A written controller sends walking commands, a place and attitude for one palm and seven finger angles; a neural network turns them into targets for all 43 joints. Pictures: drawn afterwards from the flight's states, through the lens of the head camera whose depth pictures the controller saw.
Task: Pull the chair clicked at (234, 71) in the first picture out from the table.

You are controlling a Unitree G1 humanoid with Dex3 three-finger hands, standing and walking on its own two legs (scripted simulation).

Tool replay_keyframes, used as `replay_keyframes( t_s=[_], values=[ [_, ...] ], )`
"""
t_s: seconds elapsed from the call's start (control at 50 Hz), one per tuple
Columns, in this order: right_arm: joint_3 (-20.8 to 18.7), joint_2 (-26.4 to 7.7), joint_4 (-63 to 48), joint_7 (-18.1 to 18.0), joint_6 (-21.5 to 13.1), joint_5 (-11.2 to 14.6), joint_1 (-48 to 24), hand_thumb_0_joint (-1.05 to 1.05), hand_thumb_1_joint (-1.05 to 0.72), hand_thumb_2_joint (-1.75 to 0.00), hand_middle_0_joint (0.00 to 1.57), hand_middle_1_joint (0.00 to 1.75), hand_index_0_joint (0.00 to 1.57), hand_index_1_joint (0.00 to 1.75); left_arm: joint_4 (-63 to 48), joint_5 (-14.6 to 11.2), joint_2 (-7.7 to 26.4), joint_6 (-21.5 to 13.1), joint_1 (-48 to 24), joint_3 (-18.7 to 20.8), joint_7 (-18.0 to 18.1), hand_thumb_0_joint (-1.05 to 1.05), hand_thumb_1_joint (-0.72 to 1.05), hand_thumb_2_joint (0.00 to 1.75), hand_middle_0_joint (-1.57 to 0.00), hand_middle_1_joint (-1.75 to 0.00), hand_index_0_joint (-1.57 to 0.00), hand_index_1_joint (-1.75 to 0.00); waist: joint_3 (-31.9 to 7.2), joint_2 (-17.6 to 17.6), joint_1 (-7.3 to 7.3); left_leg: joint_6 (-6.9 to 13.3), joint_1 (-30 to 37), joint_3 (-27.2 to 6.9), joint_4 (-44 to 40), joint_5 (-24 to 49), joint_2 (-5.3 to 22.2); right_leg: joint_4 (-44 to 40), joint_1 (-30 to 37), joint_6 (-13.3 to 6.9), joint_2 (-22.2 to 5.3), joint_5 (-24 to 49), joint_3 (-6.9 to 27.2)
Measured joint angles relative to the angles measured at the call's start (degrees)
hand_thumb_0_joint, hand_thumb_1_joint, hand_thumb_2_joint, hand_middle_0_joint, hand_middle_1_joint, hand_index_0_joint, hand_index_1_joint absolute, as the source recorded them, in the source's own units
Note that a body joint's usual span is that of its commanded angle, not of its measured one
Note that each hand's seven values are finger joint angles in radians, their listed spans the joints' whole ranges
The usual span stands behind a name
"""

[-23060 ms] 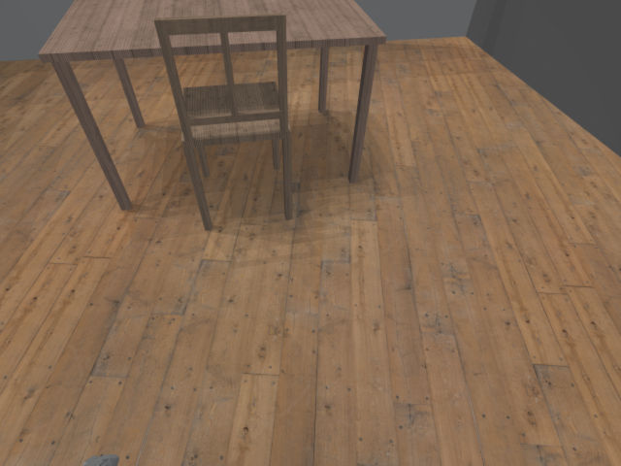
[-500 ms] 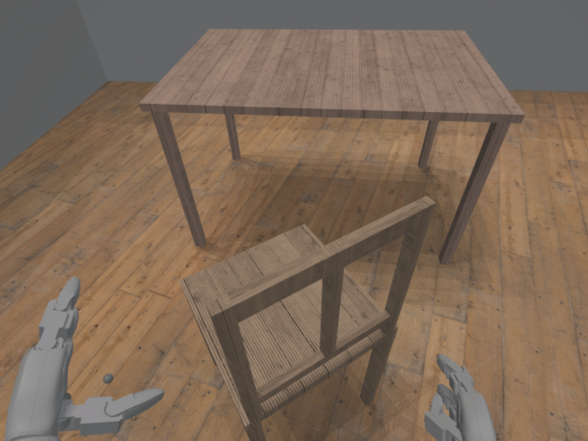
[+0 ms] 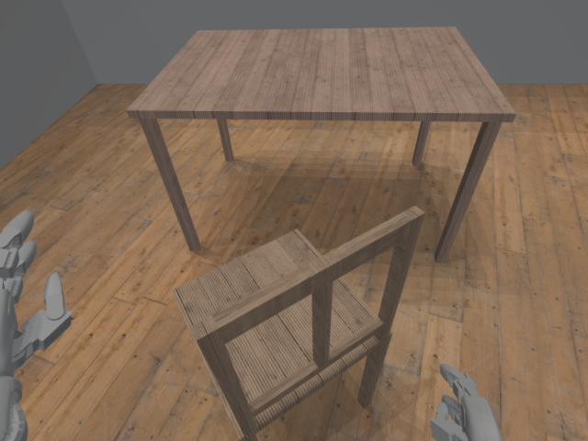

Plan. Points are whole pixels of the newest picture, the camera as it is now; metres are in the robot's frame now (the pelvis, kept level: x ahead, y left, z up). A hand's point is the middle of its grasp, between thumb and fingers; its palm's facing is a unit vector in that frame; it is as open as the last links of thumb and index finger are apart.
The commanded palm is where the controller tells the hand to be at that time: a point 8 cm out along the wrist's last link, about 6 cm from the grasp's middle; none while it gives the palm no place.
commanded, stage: draw the hand back to the body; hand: left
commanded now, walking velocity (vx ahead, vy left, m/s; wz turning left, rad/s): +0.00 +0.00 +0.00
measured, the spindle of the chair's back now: (321, 326) +0.33 +0.00 -0.09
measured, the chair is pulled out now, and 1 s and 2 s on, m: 0.57 0.57 0.57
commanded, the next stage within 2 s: step back with the hand held close in 0.24 s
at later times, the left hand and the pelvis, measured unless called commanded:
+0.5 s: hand (48, 320) +0.18 +0.27 +0.17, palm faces +0.47 -0.77 -0.44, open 7.4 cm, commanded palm +0.12 +0.30 +0.17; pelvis -0.02 +0.00 +0.00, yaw -1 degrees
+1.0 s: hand (6, 381) +0.12 +0.29 +0.15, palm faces +0.43 -0.77 -0.47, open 7.4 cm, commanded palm +0.07 +0.32 +0.17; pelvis -0.08 +0.02 -0.01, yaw -1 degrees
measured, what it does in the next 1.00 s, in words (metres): shifts its weight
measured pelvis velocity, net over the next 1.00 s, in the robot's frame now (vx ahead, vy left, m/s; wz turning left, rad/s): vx -0.08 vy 0.02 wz -0.02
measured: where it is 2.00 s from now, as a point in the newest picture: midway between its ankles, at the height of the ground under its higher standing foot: outside the picture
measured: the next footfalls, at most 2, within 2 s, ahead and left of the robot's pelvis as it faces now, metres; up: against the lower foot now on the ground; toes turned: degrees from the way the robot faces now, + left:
right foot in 1.78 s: -0.10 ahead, -0.12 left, +0.00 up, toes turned -3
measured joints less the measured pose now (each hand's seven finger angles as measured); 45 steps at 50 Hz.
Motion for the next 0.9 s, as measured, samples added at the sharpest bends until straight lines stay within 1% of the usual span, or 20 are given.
replay_keyframes(
  t_s=[0.06, 0.14, 0.26, 0.4, 0.44, 0.48, 0.52, 0.58, 0.64, 0.7, 0.78, 0.9],
  values=[
    [-0.3, -0.1, -0.1, 0.0, 0.4, 0.0, 0.1, 0.01, -0.90, -0.90, 0.20, 0.30, 0.20, 0.30, 0.3, 0.0, -0.5, 0.3, 0.8, -0.8, -0.4, 0.01, 0.84, 0.87, -0.20, -0.29, -0.20, -0.28, 0.2, 0.0, -0.12, -0.1, 0.0, 0.2, -0.2, 0.1, 0.2, -0.2, -0.1, -0.1, 0.2, 0.2, 0.2],
    [-0.5, -0.2, -0.1, -0.1, 0.1, 0.0, 0.6, 0.01, -0.90, -0.90, 0.20, 0.30, 0.20, 0.30, -0.5, 0.1, -0.4, 0.6, 2.1, -1.6, -0.7, 0.01, 0.87, 0.88, -0.20, -0.30, -0.20, -0.29, 0.2, -0.1, -0.07, -0.2, 0.2, 0.4, -0.4, 0.2, 0.3, -0.3, 0.0, -0.2, 0.3, 0.4, 0.3],
    [-0.4, 0.0, 0.4, -0.3, -0.1, 0.1, 0.7, 0.01, -0.90, -0.90, 0.20, 0.30, 0.20, 0.30, -0.5, 0.1, 0.0, 0.2, 1.7, -0.9, -0.4, 0.02, 0.88, 0.89, -0.21, -0.31, -0.21, -0.30, 0.1, -0.1, 0.13, -0.2, 0.5, 0.2, -0.4, 0.5, 0.4, -0.4, 0.4, -0.3, 0.4, 0.6, 0.2],
    [0.0, 0.1, -0.2, -0.1, -0.2, 0.2, 0.3, 0.01, -0.90, -0.90, 0.20, 0.30, 0.20, 0.30, 0.7, -0.1, -0.5, 0.0, 0.0, -0.7, -0.6, 0.02, 0.89, 0.90, -0.21, -0.31, -0.21, -0.30, 0.3, -0.1, 0.36, -0.2, -0.2, 0.1, 0.1, 0.9, 0.5, -0.7, 0.1, -0.3, 0.5, 1.4, 0.1],
    [0.3, 0.0, -0.8, 0.1, 0.1, 0.2, -0.2, 0.01, -0.90, -0.90, 0.20, 0.30, 0.20, 0.30, 0.7, -0.2, 0.1, -1.7, -0.8, 0.7, -0.8, 0.02, 0.89, 0.90, -0.21, -0.31, -0.21, -0.30, 0.2, -0.2, 0.06, -0.1, -2.0, 0.1, 1.1, 0.9, 0.7, -0.7, -1.3, -0.3, 0.7, 1.9, 0.1],
    [0.3, 0.0, -1.6, 0.3, 0.7, 0.1, -0.8, 0.01, -0.90, -0.90, 0.20, 0.30, 0.20, 0.30, 0.4, 0.0, 0.8, -3.3, -0.8, 2.2, -0.6, 0.02, 0.89, 0.90, -0.21, -0.31, -0.21, -0.30, 0.4, -0.4, -0.58, 0.0, -3.6, 0.3, 1.4, 1.2, 0.7, -0.8, -2.8, -0.2, 0.7, 2.6, 0.4],
    [0.2, -0.1, -2.3, 0.5, 1.4, -0.1, -1.2, 0.01, -0.90, -0.90, 0.20, 0.30, 0.20, 0.30, -0.2, 0.1, 1.2, -4.2, 0.3, 2.9, -0.4, 0.02, 0.89, 0.90, -0.21, -0.31, -0.21, -0.30, 0.5, -0.7, -1.34, 0.1, -4.9, 0.8, 1.3, 1.8, 0.4, -0.8, -4.4, 0.1, 0.5, 3.3, 0.9],
    [-0.4, -0.4, -3.0, 0.4, 2.6, -0.3, -1.4, 0.01, -0.90, -0.90, 0.20, 0.30, 0.20, 0.30, -1.3, 0.3, 1.5, -4.5, 3.0, 2.3, -0.4, 0.02, 0.89, 0.90, -0.20, -0.31, -0.21, -0.30, 0.6, -1.0, -2.43, 0.7, -6.4, 1.5, 0.8, 2.6, -0.2, -0.8, -6.3, 0.6, -0.1, 4.1, 1.6],
    [-1.0, -0.4, -3.2, 0.1, 3.5, -0.3, -1.0, 0.01, -0.90, -0.90, 0.20, 0.30, 0.20, 0.30, -2.4, 0.5, 2.1, -4.4, 5.5, 1.4, -0.6, 0.01, 0.89, 0.90, -0.21, -0.31, -0.21, -0.30, 0.6, -1.7, -3.06, 1.1, -7.7, 1.8, 0.8, 3.3, -0.8, -0.4, -7.9, 1.0, -0.7, 4.6, 2.0],
    [-1.4, -0.2, -3.0, -0.4, 4.0, -0.2, -0.4, 0.01, -0.90, -0.90, 0.20, 0.30, 0.20, 0.30, -3.4, 0.5, 2.9, -4.4, 6.9, 1.3, -0.4, 0.02, 0.89, 0.90, -0.21, -0.31, -0.21, -0.30, 0.7, -2.5, -3.22, 1.4, -8.8, 2.0, 1.3, 3.6, -1.3, 0.2, -9.0, 1.3, -1.1, 4.9, 2.2],
    [-1.4, 0.3, -2.7, -0.8, 3.9, -0.1, 0.6, 0.01, -0.90, -0.90, 0.20, 0.30, 0.20, 0.30, -4.5, 0.5, 3.7, -4.7, 6.9, 2.1, 0.4, 0.02, 0.89, 0.90, -0.21, -0.31, -0.21, -0.30, 0.6, -3.4, -3.07, 1.6, -10.4, 1.8, 2.5, 3.9, -1.6, 0.9, -10.3, 1.5, -1.5, 5.3, 2.2],
    [-0.8, 1.2, -2.8, -0.9, 2.9, -0.1, 1.2, 0.01, -0.90, -0.90, 0.20, 0.30, 0.20, 0.30, -4.9, 0.8, 3.4, -5.5, 5.6, 3.0, 1.5, 0.02, 0.89, 0.90, -0.21, -0.31, -0.21, -0.30, 0.1, -3.9, -2.76, 1.8, -13.0, 1.5, 4.7, 4.2, -1.7, 2.0, -12.3, 1.6, -1.5, 6.1, 1.9]
  ],
)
